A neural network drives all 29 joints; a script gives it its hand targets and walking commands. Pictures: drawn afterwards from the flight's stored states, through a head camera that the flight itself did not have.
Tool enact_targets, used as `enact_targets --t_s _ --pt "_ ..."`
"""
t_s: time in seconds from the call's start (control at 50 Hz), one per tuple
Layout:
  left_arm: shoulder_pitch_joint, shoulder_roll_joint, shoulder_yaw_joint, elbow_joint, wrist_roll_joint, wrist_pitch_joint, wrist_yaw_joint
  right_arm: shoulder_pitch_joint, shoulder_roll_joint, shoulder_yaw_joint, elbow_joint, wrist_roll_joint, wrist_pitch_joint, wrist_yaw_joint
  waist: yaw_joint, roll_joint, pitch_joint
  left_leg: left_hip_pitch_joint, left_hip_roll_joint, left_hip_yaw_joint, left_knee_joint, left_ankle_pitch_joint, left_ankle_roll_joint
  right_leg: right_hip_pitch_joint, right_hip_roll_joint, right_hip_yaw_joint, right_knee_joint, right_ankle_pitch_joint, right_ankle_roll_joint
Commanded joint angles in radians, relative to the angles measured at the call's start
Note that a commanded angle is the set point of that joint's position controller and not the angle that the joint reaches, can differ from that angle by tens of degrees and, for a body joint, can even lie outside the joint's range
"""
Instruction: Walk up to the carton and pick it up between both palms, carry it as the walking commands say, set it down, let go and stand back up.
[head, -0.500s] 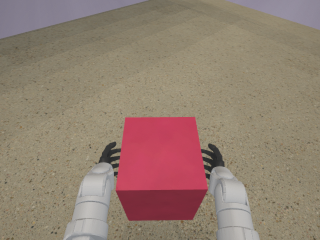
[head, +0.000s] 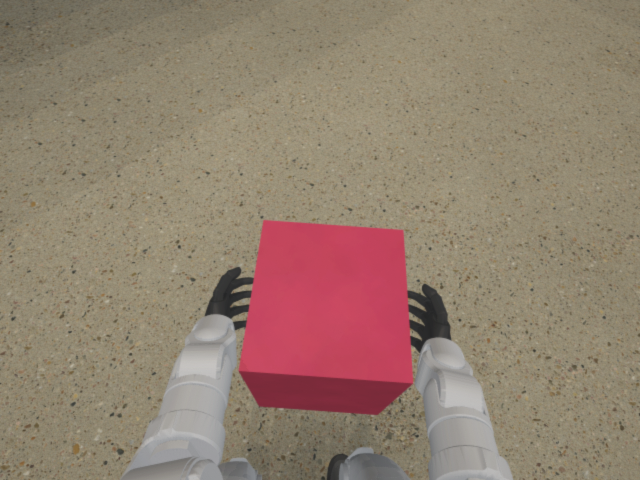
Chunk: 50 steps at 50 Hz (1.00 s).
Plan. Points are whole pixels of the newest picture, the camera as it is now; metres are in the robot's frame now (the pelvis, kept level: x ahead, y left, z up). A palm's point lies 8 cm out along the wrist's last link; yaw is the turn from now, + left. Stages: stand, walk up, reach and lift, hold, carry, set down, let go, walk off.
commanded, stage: set down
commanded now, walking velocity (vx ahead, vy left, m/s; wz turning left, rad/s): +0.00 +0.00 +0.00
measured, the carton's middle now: (325, 325) +0.34 -0.01 -0.12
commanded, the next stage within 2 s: none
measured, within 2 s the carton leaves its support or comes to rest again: neither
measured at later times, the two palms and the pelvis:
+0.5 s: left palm (225, 350) +0.31 +0.15 -0.16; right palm (408, 366) +0.29 -0.14 -0.15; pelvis -0.01 +0.00 -0.03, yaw -1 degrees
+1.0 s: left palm (252, 341) +0.36 +0.12 -0.25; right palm (385, 357) +0.33 -0.13 -0.24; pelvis -0.04 -0.01 -0.08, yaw -1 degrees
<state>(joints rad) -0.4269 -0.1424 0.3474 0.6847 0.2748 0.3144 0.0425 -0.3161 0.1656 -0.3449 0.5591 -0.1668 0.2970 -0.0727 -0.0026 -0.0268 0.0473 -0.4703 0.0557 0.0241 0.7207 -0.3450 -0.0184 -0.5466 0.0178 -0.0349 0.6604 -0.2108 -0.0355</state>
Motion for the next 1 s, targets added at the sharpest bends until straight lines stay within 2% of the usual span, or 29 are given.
enact_targets --t_s 0.0,0.04,0.08,0.1,0.12,0.18,0.2,0.24,0.28,0.32,0.36,0.38,0.4,0.44,0.5,0.52,0.56,0.62,0.66,0.68,0.7,0.72,0.74,0.76,0.78,0.8,0.88,0.92,0.98 --pt "-0.471 -0.908 -0.417 -0.031 -0.056 -0.159 -0.218 -0.683 0.864 0.548 -0.020 0.041 -0.128 0.226 0.084 0.119 -0.528 -0.225 -0.152 -0.125 0.021 0.218 0.080 0.222 0.061 0.181 0.087 0.227 0.017" --pt "-0.518 -0.903 -0.456 -0.048 -0.086 -0.214 -0.212 -0.643 0.840 0.544 0.003 0.014 -0.180 0.201 0.037 0.096 -0.603 -0.282 -0.163 -0.131 0.070 0.275 0.071 0.207 0.063 0.190 0.122 0.309 0.015" --pt "-0.470 -0.847 -0.466 -0.029 -0.101 -0.252 -0.196 -0.658 0.795 0.581 -0.006 0.029 -0.218 0.184 0.063 0.068 -0.650 -0.314 -0.169 -0.124 0.098 0.310 0.069 0.180 0.072 0.184 0.154 0.338 0.022" --pt "-0.487 -0.810 -0.482 -0.045 -0.102 -0.273 -0.183 -0.617 0.770 0.563 0.022 0.017 -0.233 0.168 0.041 0.084 -0.649 -0.344 -0.166 -0.126 0.107 0.269 0.067 0.171 0.071 0.181 0.167 0.309 0.023" --pt "-0.433 -0.747 -0.457 -0.026 -0.094 -0.299 -0.166 -0.651 0.723 0.600 0.004 0.045 -0.259 0.155 0.118 0.084 -0.675 -0.333 -0.172 -0.117 0.122 0.284 0.072 0.151 0.071 0.183 0.187 0.299 0.025" --pt "-0.492 -0.602 -0.546 -0.096 -0.176 -0.359 -0.114 -0.608 0.586 0.617 -0.022 0.090 -0.319 0.101 0.066 0.093 -0.720 -0.341 -0.170 -0.099 0.145 0.261 0.065 0.109 0.084 0.162 0.213 0.287 0.021" --pt "-0.416 -0.561 -0.534 -0.090 -0.176 -0.384 -0.087 -0.635 0.518 0.676 -0.097 0.133 -0.353 0.080 0.127 0.111 -0.805 -0.319 -0.180 -0.078 0.158 0.305 0.058 0.120 0.088 0.155 0.231 0.318 0.024" --pt "-0.454 -0.451 -0.571 -0.187 -0.243 -0.428 -0.019 -0.536 0.397 0.617 -0.036 0.146 -0.376 0.024 0.059 0.095 -0.838 -0.291 -0.173 -0.090 0.171 0.329 0.041 0.079 0.098 0.141 0.256 0.328 0.014" --pt "-0.343 -0.289 -0.544 -0.168 -0.257 -0.456 0.043 -0.506 0.217 0.615 -0.077 0.181 -0.425 -0.035 0.088 0.106 -0.860 -0.268 -0.188 -0.066 0.173 0.347 0.027 0.069 0.108 0.113 0.281 0.320 0.010" --pt "-0.285 -0.127 -0.490 -0.149 -0.265 -0.473 0.088 -0.451 0.116 0.560 -0.055 0.158 -0.429 -0.096 0.062 0.036 -0.747 -0.326 -0.191 -0.066 0.165 0.282 0.040 0.066 0.105 0.127 0.241 0.279 0.020" --pt "-0.285 -0.038 -0.445 -0.124 -0.275 -0.487 0.121 -0.413 0.045 0.538 -0.032 0.188 -0.445 -0.126 0.081 0.059 -0.665 -0.305 -0.182 -0.054 0.144 0.237 0.048 0.029 0.103 0.125 0.221 0.227 0.012" --pt "-0.287 -0.056 -0.483 -0.101 -0.301 -0.488 0.124 -0.419 0.021 0.525 -0.039 0.185 -0.459 -0.142 0.039 0.064 -0.674 -0.317 -0.174 -0.066 0.160 0.222 0.049 0.018 0.100 0.139 0.224 0.206 -0.002" --pt "-0.305 0.000 -0.442 -0.120 -0.296 -0.505 0.133 -0.427 -0.016 0.518 -0.048 0.193 -0.467 -0.152 0.060 0.062 -0.659 -0.324 -0.178 -0.056 0.156 0.220 0.045 0.024 0.102 0.136 0.221 0.204 0.001" --pt "-0.303 0.026 -0.430 -0.101 -0.326 -0.508 0.139 -0.419 -0.062 0.508 -0.035 0.207 -0.468 -0.166 0.044 0.056 -0.660 -0.359 -0.172 -0.058 0.172 0.230 0.046 0.025 0.102 0.153 0.225 0.214 -0.009" --pt "-0.383 0.103 -0.383 -0.113 -0.314 -0.521 0.139 -0.488 -0.023 0.540 -0.040 0.256 -0.467 -0.165 0.124 0.042 -0.660 -0.419 -0.168 -0.043 0.195 0.215 0.064 0.008 0.090 0.171 0.236 0.195 0.004" --pt "-0.409 0.079 -0.395 -0.098 -0.331 -0.512 0.140 -0.528 -0.045 0.500 -0.065 0.243 -0.461 -0.166 0.078 0.038 -0.665 -0.408 -0.173 -0.054 0.199 0.194 0.061 -0.042 0.101 0.138 0.263 0.149 0.006" --pt "-0.370 0.046 -0.406 -0.065 -0.345 -0.526 0.136 -0.443 -0.039 0.511 0.002 0.219 -0.468 -0.173 0.043 0.030 -0.692 -0.460 -0.175 -0.063 0.222 0.271 0.054 -0.010 0.097 0.179 0.267 0.295 -0.004" --pt "-0.407 0.073 -0.385 -0.058 -0.345 -0.536 0.136 -0.526 -0.027 0.539 -0.025 0.247 -0.473 -0.172 0.100 0.036 -0.728 -0.497 -0.183 -0.057 0.244 0.266 0.060 -0.048 0.094 0.174 0.294 0.279 -0.002" --pt "-0.391 0.074 -0.345 -0.017 -0.315 -0.530 0.137 -0.528 -0.052 0.491 -0.008 0.227 -0.472 -0.167 0.095 0.031 -0.777 -0.538 -0.193 -0.052 0.266 0.297 0.056 -0.058 0.101 0.167 0.324 0.345 0.014" --pt "-0.419 0.106 -0.357 -0.023 -0.329 -0.524 0.144 -0.512 -0.085 0.440 0.002 0.193 -0.467 -0.186 0.043 0.016 -0.800 -0.550 -0.198 -0.060 0.276 0.273 0.057 -0.048 0.102 0.163 0.326 0.315 0.013" --pt "-0.374 0.154 -0.251 0.023 -0.276 -0.512 0.146 -0.502 -0.107 0.413 0.035 0.177 -0.460 -0.187 0.103 0.027 -0.798 -0.600 -0.195 -0.041 0.289 0.243 0.042 -0.052 0.094 0.178 0.324 0.312 0.020" --pt "-0.409 0.186 -0.254 0.008 -0.273 -0.510 0.151 -0.486 -0.116 0.372 0.042 0.157 -0.446 -0.198 0.072 0.022 -0.794 -0.595 -0.202 -0.044 0.296 0.230 0.050 -0.055 0.097 0.172 0.333 0.292 0.023" --pt "-0.353 0.188 -0.196 0.102 -0.247 -0.486 0.154 -0.494 -0.170 0.323 0.081 0.132 -0.439 -0.207 0.078 0.032 -0.742 -0.635 -0.197 -0.033 0.313 0.192 0.047 -0.109 0.095 0.180 0.319 0.199 0.019" --pt "-0.328 0.243 -0.115 0.134 -0.218 -0.486 0.156 -0.475 -0.179 0.287 0.081 0.103 -0.432 -0.207 0.090 -0.034 -0.723 -0.617 -0.200 -0.042 0.308 0.184 0.049 -0.128 0.085 0.178 0.310 0.179 0.038" --pt "-0.385 0.261 -0.108 0.075 -0.209 -0.493 0.166 -0.499 -0.175 0.270 0.068 0.116 -0.428 -0.207 0.112 -0.011 -0.775 -0.613 -0.199 -0.045 0.296 0.185 0.048 -0.135 0.082 0.180 0.329 0.171 0.037" --pt "-0.416 0.222 -0.140 0.066 -0.241 -0.490 0.169 -0.503 -0.169 0.272 0.070 0.117 -0.427 -0.209 0.070 -0.033 -0.793 -0.631 -0.201 -0.038 0.307 0.183 0.051 -0.147 0.088 0.164 0.342 0.169 0.035" --pt "-0.452 0.216 -0.127 0.063 -0.249 -0.495 0.171 -0.582 -0.143 0.311 0.033 0.129 -0.429 -0.203 0.108 -0.081 -0.901 -0.658 -0.202 -0.036 0.353 0.236 0.043 -0.163 0.079 0.177 0.377 0.233 0.044" --pt "-0.544 0.225 -0.147 0.015 -0.273 -0.490 0.180 -0.620 -0.144 0.311 0.051 0.153 -0.410 -0.200 0.100 -0.038 -0.932 -0.726 -0.200 -0.032 0.368 0.235 0.044 -0.160 0.077 0.177 0.417 0.268 0.041" --pt "-0.559 0.170 -0.236 -0.029 -0.325 -0.489 0.174 -0.654 -0.120 0.369 -0.002 0.193 -0.413 -0.203 0.086 -0.067 -1.055 -0.733 -0.202 -0.026 0.399 0.263 0.047 -0.107 0.081 0.176 0.441 0.327 0.044"
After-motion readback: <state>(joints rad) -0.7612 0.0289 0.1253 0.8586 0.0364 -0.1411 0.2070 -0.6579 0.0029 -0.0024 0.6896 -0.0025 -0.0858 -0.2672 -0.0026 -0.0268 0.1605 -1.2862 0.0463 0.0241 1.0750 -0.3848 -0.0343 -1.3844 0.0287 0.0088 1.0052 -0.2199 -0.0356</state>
